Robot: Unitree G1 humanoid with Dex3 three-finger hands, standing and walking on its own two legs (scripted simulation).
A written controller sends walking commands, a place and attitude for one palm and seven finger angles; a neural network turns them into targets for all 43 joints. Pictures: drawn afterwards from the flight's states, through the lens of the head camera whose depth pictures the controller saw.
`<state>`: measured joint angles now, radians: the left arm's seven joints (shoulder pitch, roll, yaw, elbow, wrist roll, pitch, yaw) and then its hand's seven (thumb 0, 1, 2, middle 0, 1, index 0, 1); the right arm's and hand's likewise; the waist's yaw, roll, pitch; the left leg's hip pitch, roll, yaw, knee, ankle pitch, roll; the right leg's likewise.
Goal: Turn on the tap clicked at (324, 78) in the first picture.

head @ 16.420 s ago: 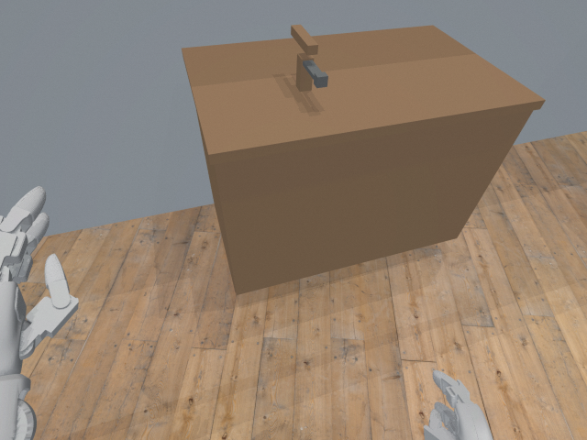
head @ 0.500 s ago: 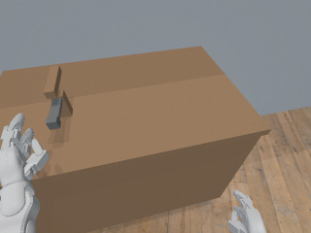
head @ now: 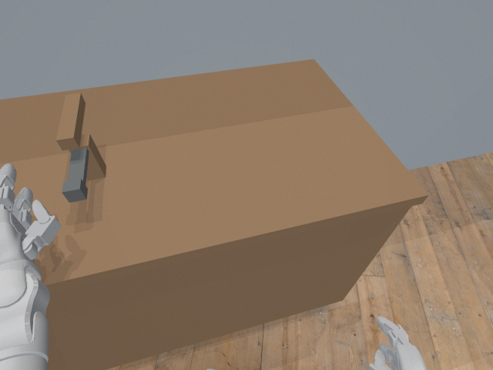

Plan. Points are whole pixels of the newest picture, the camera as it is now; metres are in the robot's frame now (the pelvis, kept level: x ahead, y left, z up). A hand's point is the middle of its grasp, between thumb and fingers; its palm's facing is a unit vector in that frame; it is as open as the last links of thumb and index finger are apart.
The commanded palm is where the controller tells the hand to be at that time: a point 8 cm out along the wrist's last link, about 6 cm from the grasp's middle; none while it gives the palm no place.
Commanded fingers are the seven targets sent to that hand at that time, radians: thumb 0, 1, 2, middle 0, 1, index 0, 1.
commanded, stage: reach beside the lever's end, fingers flat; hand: left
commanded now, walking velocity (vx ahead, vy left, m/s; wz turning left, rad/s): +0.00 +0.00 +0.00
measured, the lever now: (75, 190) +0.37 +0.33 +0.08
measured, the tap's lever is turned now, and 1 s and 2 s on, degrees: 0 0 19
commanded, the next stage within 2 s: push the lever round in 0.78 s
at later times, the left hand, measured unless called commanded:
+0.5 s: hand (59, 200) +0.34 +0.35 +0.08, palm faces +0.55 -0.83 -0.09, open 7.9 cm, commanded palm +0.29 +0.37 +0.08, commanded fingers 0.00 0.90 0.90 -0.15 -0.15 -0.15 -0.15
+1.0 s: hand (55, 211) +0.32 +0.34 +0.08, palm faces +0.56 -0.82 -0.07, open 7.9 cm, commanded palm +0.28 +0.36 +0.07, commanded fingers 0.00 0.90 0.90 -0.15 -0.15 -0.15 -0.15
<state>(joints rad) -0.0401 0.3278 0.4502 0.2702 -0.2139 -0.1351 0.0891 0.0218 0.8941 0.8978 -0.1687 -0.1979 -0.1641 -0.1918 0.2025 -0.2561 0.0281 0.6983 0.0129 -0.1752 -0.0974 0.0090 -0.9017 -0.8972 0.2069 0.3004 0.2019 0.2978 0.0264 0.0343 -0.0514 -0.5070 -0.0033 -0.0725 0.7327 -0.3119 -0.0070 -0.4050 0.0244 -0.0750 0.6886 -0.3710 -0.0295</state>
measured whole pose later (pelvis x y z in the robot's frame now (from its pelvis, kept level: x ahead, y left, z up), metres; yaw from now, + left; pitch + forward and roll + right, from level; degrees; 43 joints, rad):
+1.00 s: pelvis +0.00 +0.01 -0.01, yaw +0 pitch +8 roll -3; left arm -0.17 0.37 0.49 0.45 -0.19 -0.21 0.06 0.02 0.90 0.90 -0.15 -0.15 -0.15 -0.15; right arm 0.22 -0.25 0.02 0.68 0.01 -0.11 -0.09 0.01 -0.90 -0.90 0.21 0.30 0.20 0.30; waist 0.01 0.03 -0.08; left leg -0.61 0.00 -0.07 0.80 -0.34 0.01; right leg -0.50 0.02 -0.07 0.74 -0.39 -0.02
